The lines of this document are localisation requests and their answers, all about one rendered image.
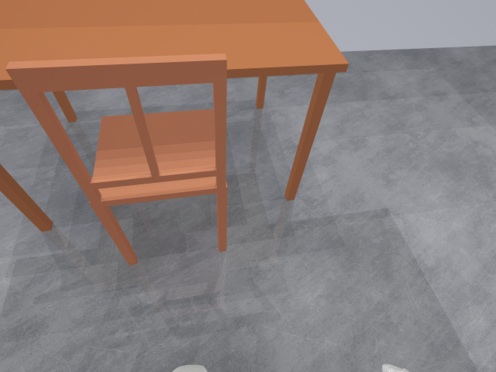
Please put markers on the table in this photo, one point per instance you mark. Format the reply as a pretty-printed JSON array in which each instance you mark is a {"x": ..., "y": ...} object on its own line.
[{"x": 259, "y": 37}]

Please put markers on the chair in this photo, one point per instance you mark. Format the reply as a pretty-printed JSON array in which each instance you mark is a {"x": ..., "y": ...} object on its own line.
[{"x": 140, "y": 157}]

